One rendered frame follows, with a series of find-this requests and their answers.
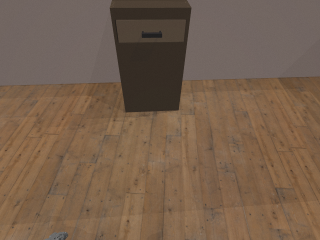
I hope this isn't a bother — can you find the handle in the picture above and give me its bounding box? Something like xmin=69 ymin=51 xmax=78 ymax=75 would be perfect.
xmin=141 ymin=31 xmax=162 ymax=38

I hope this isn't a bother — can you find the cabinet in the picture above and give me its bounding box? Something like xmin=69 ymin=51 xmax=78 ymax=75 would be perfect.
xmin=110 ymin=0 xmax=192 ymax=113

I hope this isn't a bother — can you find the drawer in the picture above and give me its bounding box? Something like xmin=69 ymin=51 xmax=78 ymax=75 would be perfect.
xmin=116 ymin=19 xmax=186 ymax=43

